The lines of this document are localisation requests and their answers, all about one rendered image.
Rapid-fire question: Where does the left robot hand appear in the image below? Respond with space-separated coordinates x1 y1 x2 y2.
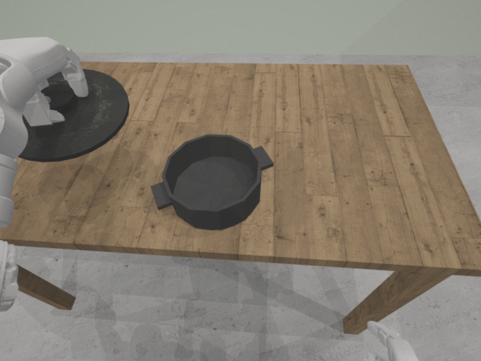
0 37 88 126

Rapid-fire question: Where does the right robot hand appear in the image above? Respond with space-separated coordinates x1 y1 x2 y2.
363 321 419 361

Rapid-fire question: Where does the knob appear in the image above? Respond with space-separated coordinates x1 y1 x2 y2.
41 84 78 114

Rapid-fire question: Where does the lid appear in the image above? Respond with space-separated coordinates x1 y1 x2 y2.
18 69 129 162

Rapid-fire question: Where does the table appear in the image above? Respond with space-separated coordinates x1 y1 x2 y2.
0 62 481 335

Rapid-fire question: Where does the pot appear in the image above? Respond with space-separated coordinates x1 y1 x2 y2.
150 134 274 230

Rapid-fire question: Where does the robot left forearm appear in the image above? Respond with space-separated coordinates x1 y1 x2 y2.
0 53 36 228

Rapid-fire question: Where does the left robot upper arm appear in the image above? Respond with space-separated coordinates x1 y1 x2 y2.
0 240 19 311

